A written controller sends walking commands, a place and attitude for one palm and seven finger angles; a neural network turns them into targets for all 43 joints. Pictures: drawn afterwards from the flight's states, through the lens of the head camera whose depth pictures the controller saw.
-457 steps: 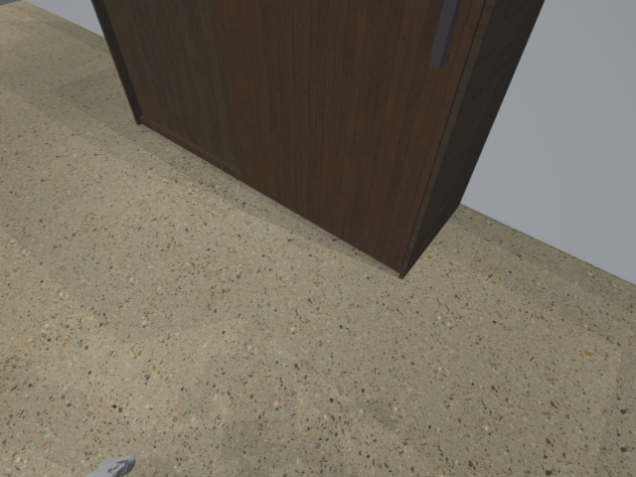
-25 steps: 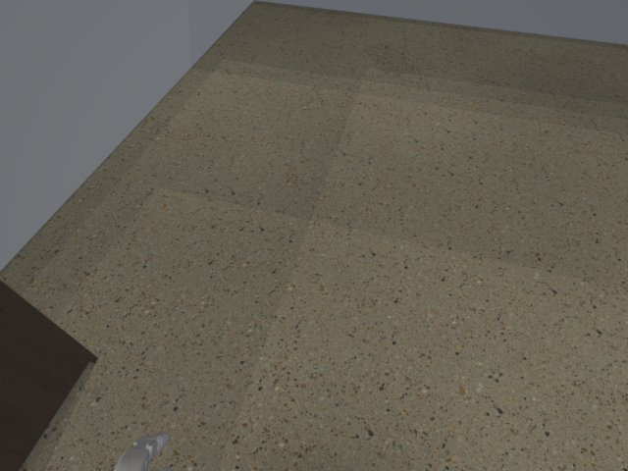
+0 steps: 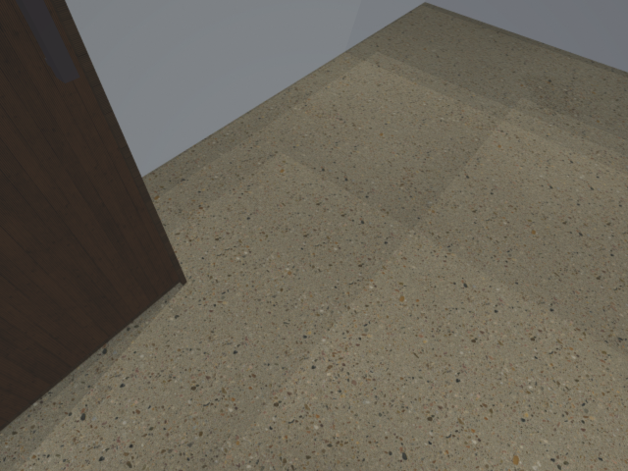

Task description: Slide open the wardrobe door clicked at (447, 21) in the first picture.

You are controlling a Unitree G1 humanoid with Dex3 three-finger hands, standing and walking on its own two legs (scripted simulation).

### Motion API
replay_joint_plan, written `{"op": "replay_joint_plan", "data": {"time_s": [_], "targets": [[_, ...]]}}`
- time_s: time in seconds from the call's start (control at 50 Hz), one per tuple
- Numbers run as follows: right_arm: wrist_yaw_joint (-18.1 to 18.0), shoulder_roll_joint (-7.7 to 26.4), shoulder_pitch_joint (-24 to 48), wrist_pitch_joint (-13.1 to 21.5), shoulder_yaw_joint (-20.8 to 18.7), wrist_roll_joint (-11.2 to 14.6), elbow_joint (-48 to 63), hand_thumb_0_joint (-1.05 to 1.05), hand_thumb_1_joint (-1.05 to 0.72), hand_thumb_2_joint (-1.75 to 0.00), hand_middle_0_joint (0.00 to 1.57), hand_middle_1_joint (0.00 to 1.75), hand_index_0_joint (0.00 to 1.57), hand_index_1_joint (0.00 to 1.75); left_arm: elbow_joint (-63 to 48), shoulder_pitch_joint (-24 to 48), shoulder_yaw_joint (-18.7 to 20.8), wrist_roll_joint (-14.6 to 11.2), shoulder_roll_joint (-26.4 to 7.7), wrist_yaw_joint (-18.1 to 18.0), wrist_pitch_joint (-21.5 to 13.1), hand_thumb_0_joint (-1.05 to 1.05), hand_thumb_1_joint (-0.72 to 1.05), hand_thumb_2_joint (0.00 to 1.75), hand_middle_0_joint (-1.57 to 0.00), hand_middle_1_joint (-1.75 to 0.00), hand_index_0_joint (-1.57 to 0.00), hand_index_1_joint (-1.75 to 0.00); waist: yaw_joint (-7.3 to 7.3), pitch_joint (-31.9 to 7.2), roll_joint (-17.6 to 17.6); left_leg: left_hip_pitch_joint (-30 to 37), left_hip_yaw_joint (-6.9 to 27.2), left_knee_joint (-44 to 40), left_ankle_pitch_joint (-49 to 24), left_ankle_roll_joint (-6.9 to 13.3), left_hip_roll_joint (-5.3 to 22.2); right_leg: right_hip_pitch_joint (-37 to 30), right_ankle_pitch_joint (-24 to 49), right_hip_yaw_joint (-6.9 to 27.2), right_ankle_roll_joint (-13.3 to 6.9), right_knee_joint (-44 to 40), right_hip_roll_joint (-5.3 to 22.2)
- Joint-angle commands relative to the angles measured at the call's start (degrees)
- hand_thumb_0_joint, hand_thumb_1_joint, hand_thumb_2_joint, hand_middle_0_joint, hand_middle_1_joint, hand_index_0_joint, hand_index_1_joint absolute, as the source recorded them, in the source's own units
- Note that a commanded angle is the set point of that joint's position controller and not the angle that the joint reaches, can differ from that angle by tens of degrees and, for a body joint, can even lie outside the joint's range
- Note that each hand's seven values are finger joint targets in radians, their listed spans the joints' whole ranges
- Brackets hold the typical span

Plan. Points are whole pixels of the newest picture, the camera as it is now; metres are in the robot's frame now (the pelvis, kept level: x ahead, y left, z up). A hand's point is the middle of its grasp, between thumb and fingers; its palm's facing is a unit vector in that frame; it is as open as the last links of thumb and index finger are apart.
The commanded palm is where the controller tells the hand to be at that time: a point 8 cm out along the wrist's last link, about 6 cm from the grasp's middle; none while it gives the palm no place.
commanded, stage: turn to face it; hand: right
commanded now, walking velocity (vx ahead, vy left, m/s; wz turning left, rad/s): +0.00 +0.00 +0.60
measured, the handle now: (30, 13) +0.68 +0.51 +0.19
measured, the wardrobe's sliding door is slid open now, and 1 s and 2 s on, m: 0.00 0.00 0.00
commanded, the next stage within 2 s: take the last steps up to it in 1.66 s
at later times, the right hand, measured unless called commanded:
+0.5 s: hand out of the picture +0.11 -0.18 -0.16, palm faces -0.22 +0.95 -0.22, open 7.3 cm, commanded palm none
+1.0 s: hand (409, 442) +0.19 -0.13 -0.15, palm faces -0.57 +0.79 -0.24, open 7.3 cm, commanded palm none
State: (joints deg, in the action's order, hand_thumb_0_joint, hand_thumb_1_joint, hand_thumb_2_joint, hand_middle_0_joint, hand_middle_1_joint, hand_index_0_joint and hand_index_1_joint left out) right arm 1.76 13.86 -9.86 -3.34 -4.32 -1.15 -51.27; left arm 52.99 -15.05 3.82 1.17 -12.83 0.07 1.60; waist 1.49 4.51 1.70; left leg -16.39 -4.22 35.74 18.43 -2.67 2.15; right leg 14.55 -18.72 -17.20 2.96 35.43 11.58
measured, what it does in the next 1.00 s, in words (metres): steps on the spot, turning left: right foot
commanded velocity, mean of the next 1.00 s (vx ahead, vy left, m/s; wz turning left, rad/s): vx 0.00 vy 0.00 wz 0.60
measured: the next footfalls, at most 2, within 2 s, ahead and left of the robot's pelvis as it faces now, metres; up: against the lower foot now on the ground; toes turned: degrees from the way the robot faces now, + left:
right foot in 0.54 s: +0.08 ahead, -0.10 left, +0.00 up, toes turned +16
left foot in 1.04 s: -0.05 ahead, +0.12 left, +0.00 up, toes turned +43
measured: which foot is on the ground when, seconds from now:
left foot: down 0.00-0.56, up 0.58-1.00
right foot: down 0.00-0.00, up 0.02-0.52, down 0.54-1.00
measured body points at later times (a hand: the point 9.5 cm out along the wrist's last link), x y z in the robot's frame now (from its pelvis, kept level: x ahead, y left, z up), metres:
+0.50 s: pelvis +0.00 +0.00 +0.01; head +0.05 +0.00 +0.46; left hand +0.05 +0.29 -0.12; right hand +0.13 -0.23 -0.14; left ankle -0.01 +0.11 -0.73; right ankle +0.04 -0.12 -0.70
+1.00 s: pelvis +0.00 +0.00 +0.01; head +0.04 +0.02 +0.46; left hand -0.12 +0.22 -0.14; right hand +0.22 -0.17 -0.13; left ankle -0.09 +0.09 -0.70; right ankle +0.04 -0.11 -0.73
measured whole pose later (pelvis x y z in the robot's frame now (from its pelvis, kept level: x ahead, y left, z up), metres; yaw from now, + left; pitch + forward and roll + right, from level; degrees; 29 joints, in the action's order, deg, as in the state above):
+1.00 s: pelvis +0.00 +0.00 +0.01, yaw +36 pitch +1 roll +1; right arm 1.8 13.8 -10.0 -4.5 -4.5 -1.2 -52.3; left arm 53.4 -15.3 3.1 1.3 -11.7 -0.2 1.3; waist 1.7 4.6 0.8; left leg -21.1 -3.4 45.6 24.5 -3.6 2.7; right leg 12.0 -18.5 -17.6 0.9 31.2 9.4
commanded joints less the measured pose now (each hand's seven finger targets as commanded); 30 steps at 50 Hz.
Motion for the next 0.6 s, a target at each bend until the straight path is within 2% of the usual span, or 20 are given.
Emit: {"op": "replay_joint_plan", "data": {"time_s": [0.0, 0.02, 0.04, 0.06, 0.1, 0.12, 0.14, 0.16, 0.22, 0.26, 0.3, 0.36, 0.42, 0.46, 0.48, 0.5, 0.52, 0.54, 0.56, 0.58], "targets": [[-2.4, 16.5, -11.2, 2.9, -3.5, 0.3, 0.9, 0.00, -0.90, -0.90, 0.20, 0.30, 0.20, 0.30, -8.4, 5.1, 0.9, -0.2, -4.7, -0.7, 0.0, 0.00, 0.90, 0.90, -0.20, -0.30, -0.20, -0.30, -6.89, -9.7, -19.9, 17.2, 28.1, -15.8, -41.5, 12.7, 22.3, 21.0, -19.7, 10.7, 1.9, 25.8, -3.9], [-2.6, 14.9, -10.0, 2.7, -3.0, 0.4, 1.1, 0.00, -0.90, -0.90, 0.20, 0.30, 0.20, 0.30, -8.2, 5.2, 1.1, -0.5, -5.3, -0.9, 0.4, 0.00, 0.90, 0.90, -0.20, -0.30, -0.20, -0.30, -5.70, -8.4, -14.0, 14.3, 23.4, -15.4, -36.0, 14.2, 20.6, 20.8, -15.8, 14.8, 1.2, 29.7, -3.1], [-3.1, 12.9, -6.6, 2.7, -3.2, 0.4, 1.6, 0.00, -0.90, -0.90, 0.20, 0.30, 0.20, 0.30, -7.6, 5.6, 1.0, -0.3, -5.3, -1.0, 0.7, 0.00, 0.90, 0.90, -0.20, -0.30, -0.20, -0.30, -4.74, -7.8, -18.0, 13.1, 23.2, -16.1, -32.3, 12.8, 17.0, 21.9, -12.7, 15.6, 1.3, 30.3, -2.6], [-3.1, 11.1, -3.5, 2.6, -2.6, 0.4, 2.4, 0.00, -0.90, -0.90, 0.20, 0.30, 0.20, 0.30, -6.3, 5.7, 1.4, -0.1, -6.2, -1.0, 0.8, 0.00, 0.90, 0.90, -0.20, -0.30, -0.20, -0.30, -3.67, -5.5, -15.4, 11.8, 21.7, -16.1, -29.6, 12.1, 14.5, 21.9, -8.8, 16.2, 1.8, 31.6, -2.8], [-2.7, 9.1, -1.3, 3.2, -1.5, 0.6, 3.2, 0.00, -0.90, -0.90, 0.20, 0.30, 0.20, 0.30, -4.7, 3.6, 1.5, 0.2, -6.2, -0.7, 0.8, 0.00, 0.90, 0.90, -0.20, -0.30, -0.20, -0.30, -1.75, -5.2, -11.1, 10.6, 17.0, -15.0, -34.7, 10.4, 10.7, 19.7, -3.3, 15.9, 2.8, 30.1, -3.4], [-2.7, 9.0, -1.7, 3.4, -1.4, 0.7, 3.2, 0.00, -0.90, -0.90, 0.20, 0.30, 0.20, 0.30, -4.4, 3.1, 1.4, 0.1, -6.2, -0.7, 0.8, 0.00, 0.90, 0.90, -0.20, -0.30, -0.20, -0.30, -1.70, -6.3, -10.0, 11.2, 16.8, -14.5, -37.1, 10.6, 10.3, 18.9, -2.6, 15.7, 3.1, 29.2, -3.9], [-2.7, 9.2, -1.6, 3.5, -1.5, 0.7, 3.1, 0.00, -0.90, -0.90, 0.20, 0.30, 0.20, 0.30, -3.8, 2.8, 1.4, 0.0, -6.2, -0.7, 0.9, 0.00, 0.90, 0.90, -0.20, -0.30, -0.20, -0.30, -1.39, -6.5, -9.0, 11.1, 16.2, -14.7, -36.1, 10.4, 9.7, 18.1, -1.4, 15.8, 3.3, 28.6, -4.1], [-2.7, 9.4, -1.6, 3.5, -1.5, 0.6, 3.2, 0.00, -0.90, -0.90, 0.20, 0.30, 0.20, 0.30, -3.6, 2.2, 1.4, 0.1, -6.0, -0.8, 1.1, 0.00, 0.90, 0.90, -0.20, -0.30, -0.20, -0.30, -1.24, -6.8, -9.0, 11.6, 16.4, -15.0, -35.0, 10.5, 9.5, 18.1, -1.1, 15.8, 3.6, 27.9, -4.3], [-2.4, 9.8, -2.8, 3.3, -1.4, 0.6, 2.9, 0.00, -0.90, -0.90, 0.20, 0.30, 0.20, 0.30, -4.5, 4.6, 1.4, 0.1, -6.5, -0.9, 1.2, 0.00, 0.90, 0.90, -0.20, -0.30, -0.20, -0.30, -2.11, -5.6, -8.7, 9.6, 20.2, -16.6, -27.4, 11.3, 9.0, 18.0, -0.7, 16.6, 3.7, 26.2, -5.3], [-2.4, 10.0, -2.9, 3.2, -1.6, 0.4, 3.1, 0.00, -0.90, -0.90, 0.20, 0.30, 0.20, 0.30, -5.0, 5.5, 1.4, 0.1, -6.7, -0.9, 1.0, 0.00, 0.90, 0.90, -0.20, -0.30, -0.20, -0.30, -2.11, -5.6, -8.5, 9.9, 22.5, -16.9, -24.2, 12.1, 9.0, 18.1, -1.0, 17.1, 3.6, 24.3, -5.7], [-2.4, 10.1, -3.4, 3.1, -1.7, 0.3, 3.0, 0.00, -0.90, -0.90, 0.20, 0.30, 0.20, 0.30, -5.8, 7.3, 1.2, 0.0, -6.7, -1.0, 0.8, 0.00, 0.90, 0.90, -0.20, -0.30, -0.20, -0.30, -2.83, -5.9, -8.9, 10.3, 24.6, -16.7, -23.5, 12.9, 8.9, 17.4, -2.3, 17.2, 3.4, 21.4, -6.3], [-2.6, 10.6, -4.2, 2.9, -2.0, 0.1, 2.9, 0.00, -0.90, -0.90, 0.20, 0.30, 0.20, 0.30, -6.8, 9.0, 1.0, -0.4, -6.6, -1.3, 0.3, 0.00, 0.90, 0.90, -0.20, -0.30, -0.20, -0.30, -3.38, -6.9, -9.0, 11.8, 27.9, -15.2, -27.4, 14.1, 9.2, 15.6, -4.7, 17.5, 2.9, 15.7, -7.5], [-2.8, 11.1, -3.0, 2.5, -2.2, -0.1, 3.3, 0.00, -0.90, -0.90, 0.20, 0.30, 0.20, 0.30, -7.3, 8.6, 0.7, -0.9, -6.0, -1.6, -0.2, 0.00, 0.90, 0.90, -0.20, -0.30, -0.20, -0.30, -3.04, -8.2, -9.4, 9.5, 30.3, -13.4, -31.6, 14.0, 8.8, 9.6, -6.1, 17.7, 1.8, 8.1, -9.1], [-2.9, 11.3, -0.7, 2.3, -2.2, 0.1, 3.5, 0.00, -0.90, -0.90, 0.20, 0.30, 0.20, 0.30, -6.6, 5.2, 0.7, -1.2, -5.8, -1.9, -0.5, 0.00, 0.90, 0.90, -0.20, -0.30, -0.20, -0.30, -1.01, -8.7, -9.3, 7.2, 30.7, -11.1, -33.3, 12.1, 7.4, 3.8, -2.5, 17.2, 1.2, -0.8, -10.1], [-2.8, 11.1, 0.7, 2.1, -2.2, 0.3, 3.7, 0.00, -0.90, -0.90, 0.20, 0.30, 0.20, 0.30, -5.8, 2.1, 0.7, -1.3, -6.0, -2.1, -0.7, 0.00, 0.90, 0.90, -0.20, -0.30, -0.20, -0.30, 0.41, -9.7, -9.4, 4.3, 29.9, -9.2, -30.3, 10.2, 5.8, -1.7, 2.9, 16.9, 0.9, -7.1, -10.2], [-2.6, 9.7, 1.1, 1.9, -1.9, 0.8, 4.3, 0.00, -0.90, -0.90, 0.20, 0.30, 0.20, 0.30, -5.2, 0.1, 0.9, -1.3, -7.3, -2.3, -1.1, 0.00, 0.90, 0.90, -0.20, -0.30, -0.20, -0.30, 1.13, -10.3, -6.8, -1.3, 27.4, -6.2, -23.8, 7.5, 2.0, -9.3, 7.2, 18.0, 0.0, -12.6, -8.0], [-2.3, 6.4, -0.1, 1.6, -1.4, 1.3, 5.1, 0.00, -0.90, -0.90, 0.20, 0.30, 0.20, 0.30, -5.7, -0.3, 1.6, -0.7, -11.5, -2.4, -1.6, 0.00, 0.90, 0.90, -0.20, -0.30, -0.20, -0.30, 1.22, -11.2, 5.6, -10.4, 21.1, 1.9, -8.2, 4.2, -5.3, -15.6, 8.4, 29.5, -3.4, -18.7, 3.3], [-1.7, 5.5, -1.7, 1.6, -1.2, 1.0, 5.3, 0.00, -0.90, -0.90, 0.20, 0.30, 0.20, 0.30, -7.2, 1.7, 2.2, -0.5, -14.9, -2.0, -1.1, 0.00, 0.90, 0.90, -0.20, -0.30, -0.20, -0.30, -0.22, -8.8, 15.9, -16.1, 12.1, 15.0, 13.9, 1.4, -8.0, -13.5, 11.3, 37.9, -7.7, -21.4, 14.0], [-1.6, 7.5, -1.9, 1.3, -2.0, 0.1, 5.1, 0.00, -0.90, -0.90, 0.20, 0.30, 0.20, 0.30, -8.4, 3.0, 1.8, 0.0, -14.2, -1.8, -0.9, 0.00, 0.90, 0.90, -0.20, -0.30, -0.20, -0.30, -0.04, -6.1, 11.6, -14.5, 10.2, 25.2, 14.4, 0.5, -5.1, -6.0, 7.8, 37.1, -10.8, -21.6, 16.1], [-1.5, 8.3, -3.6, 0.5, -2.7, -0.6, 3.1, 0.00, -0.90, -0.90, 0.20, 0.30, 0.20, 0.30, -8.4, 6.7, 0.8, -0.1, -9.9, -2.2, -1.2, 0.00, 0.90, 0.90, -0.20, -0.30, -0.20, -0.30, -2.19, -3.7, 11.2, -14.8, 11.6, 29.3, 9.2, -0.5, -3.9, -2.0, 6.3, 32.6, -8.5, -22.8, 11.5]]}}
